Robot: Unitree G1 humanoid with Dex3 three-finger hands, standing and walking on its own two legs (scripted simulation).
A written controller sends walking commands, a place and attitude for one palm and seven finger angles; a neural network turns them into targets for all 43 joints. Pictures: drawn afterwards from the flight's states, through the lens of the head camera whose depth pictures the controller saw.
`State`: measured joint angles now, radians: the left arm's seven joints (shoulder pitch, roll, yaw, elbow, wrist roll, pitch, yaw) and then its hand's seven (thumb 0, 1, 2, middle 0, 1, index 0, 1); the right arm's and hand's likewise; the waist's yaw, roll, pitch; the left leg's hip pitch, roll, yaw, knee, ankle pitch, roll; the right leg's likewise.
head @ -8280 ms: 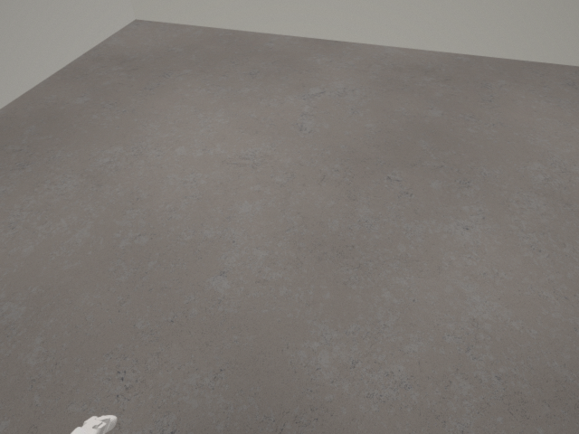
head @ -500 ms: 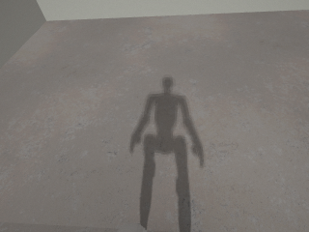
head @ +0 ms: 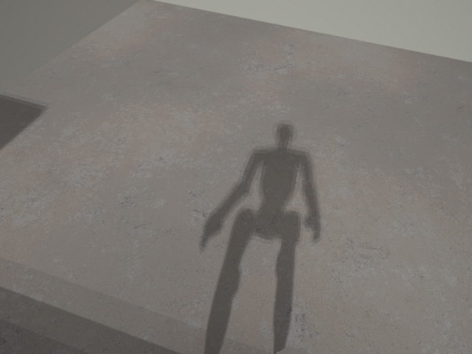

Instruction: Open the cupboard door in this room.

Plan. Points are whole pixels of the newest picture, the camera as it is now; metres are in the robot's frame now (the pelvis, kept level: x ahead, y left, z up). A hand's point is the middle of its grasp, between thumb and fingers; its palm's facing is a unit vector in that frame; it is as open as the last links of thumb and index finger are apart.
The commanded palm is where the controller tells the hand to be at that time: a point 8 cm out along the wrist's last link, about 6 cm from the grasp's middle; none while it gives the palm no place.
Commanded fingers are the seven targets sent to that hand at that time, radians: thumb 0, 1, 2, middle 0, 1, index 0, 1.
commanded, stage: turn or walk to find it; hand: left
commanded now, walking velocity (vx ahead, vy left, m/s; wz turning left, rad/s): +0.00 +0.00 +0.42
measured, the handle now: out of the picture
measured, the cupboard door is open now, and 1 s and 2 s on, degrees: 0 0 0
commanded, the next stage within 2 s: stand and wait in 1.94 s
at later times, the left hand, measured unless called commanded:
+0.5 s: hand out of the picture -0.01 +0.15 -0.15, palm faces +0.24 -0.93 -0.27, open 7.4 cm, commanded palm none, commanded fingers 0.00 0.90 0.90 -0.20 -0.30 -0.20 -0.30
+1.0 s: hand out of the picture -0.12 +0.20 -0.16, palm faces +0.45 -0.85 -0.27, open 7.4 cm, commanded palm none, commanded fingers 0.00 0.90 0.90 -0.20 -0.30 -0.20 -0.30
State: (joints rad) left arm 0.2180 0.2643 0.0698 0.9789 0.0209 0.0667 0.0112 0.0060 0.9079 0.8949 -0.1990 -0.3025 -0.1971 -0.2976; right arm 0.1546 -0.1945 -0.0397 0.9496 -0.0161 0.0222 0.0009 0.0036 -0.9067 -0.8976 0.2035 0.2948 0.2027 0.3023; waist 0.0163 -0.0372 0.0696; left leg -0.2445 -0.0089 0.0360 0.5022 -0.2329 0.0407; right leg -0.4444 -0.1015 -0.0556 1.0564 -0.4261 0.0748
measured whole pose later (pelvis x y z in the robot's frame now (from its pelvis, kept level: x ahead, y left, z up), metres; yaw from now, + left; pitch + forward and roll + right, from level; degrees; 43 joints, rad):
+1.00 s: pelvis -0.09 -0.02 +0.00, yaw +25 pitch -1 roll +0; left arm 0.20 0.25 0.06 0.96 0.02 0.06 0.01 0.01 0.91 0.90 -0.20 -0.30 -0.20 -0.30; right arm 0.15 -0.19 -0.04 0.95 -0.02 0.03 0.00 0.00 -0.90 -0.90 0.21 0.30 0.20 0.30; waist 0.01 -0.01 0.06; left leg -0.24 -0.02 -0.01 0.47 -0.21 0.02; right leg -0.41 -0.08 -0.04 0.92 -0.43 0.08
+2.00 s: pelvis -0.13 -0.08 -0.01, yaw +50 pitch +0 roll +1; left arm 0.16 0.19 0.04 0.92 0.02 0.01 0.01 0.00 0.91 0.89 -0.20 -0.30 -0.20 -0.30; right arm 0.19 -0.22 -0.07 0.96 -0.01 0.05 0.01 0.00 -0.90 -0.90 0.21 0.30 0.20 0.30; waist -0.02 0.05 0.06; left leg -0.34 -0.03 -0.08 0.63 -0.32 -0.02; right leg -0.27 -0.04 -0.08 0.59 -0.31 0.01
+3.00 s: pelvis -0.16 -0.12 +0.00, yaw +72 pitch -1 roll +2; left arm 0.21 0.19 0.03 0.95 0.03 0.00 0.01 0.00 0.90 0.89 -0.20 -0.30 -0.20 -0.30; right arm 0.19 -0.26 -0.08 0.98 -0.02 0.08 0.03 0.01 -0.91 -0.90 0.20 0.29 0.20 0.30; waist -0.01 0.01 0.07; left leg -0.42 0.05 0.05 0.93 -0.43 -0.06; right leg -0.17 -0.13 -0.21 0.52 -0.32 0.02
